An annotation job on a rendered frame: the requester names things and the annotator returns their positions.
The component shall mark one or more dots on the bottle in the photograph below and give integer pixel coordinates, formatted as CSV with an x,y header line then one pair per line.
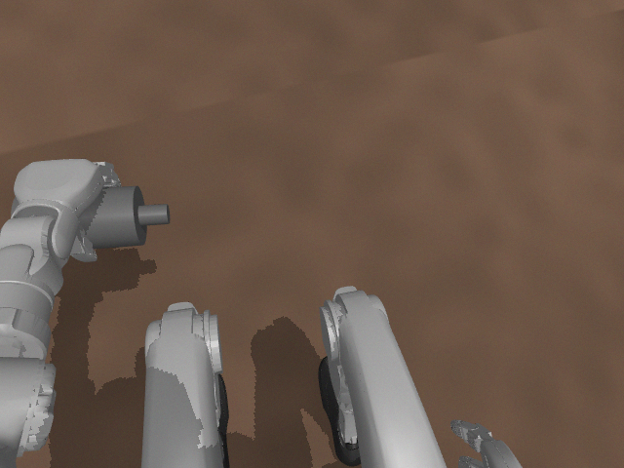
x,y
119,218

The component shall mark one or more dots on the right robot hand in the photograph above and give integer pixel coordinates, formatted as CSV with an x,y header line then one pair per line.
x,y
495,454

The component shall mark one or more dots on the right robot foot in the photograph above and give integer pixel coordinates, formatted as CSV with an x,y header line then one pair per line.
x,y
347,453

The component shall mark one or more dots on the left robot arm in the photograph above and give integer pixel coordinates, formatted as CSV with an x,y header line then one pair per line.
x,y
35,243

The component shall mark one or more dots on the left robot hand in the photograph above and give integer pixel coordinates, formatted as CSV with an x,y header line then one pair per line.
x,y
74,183

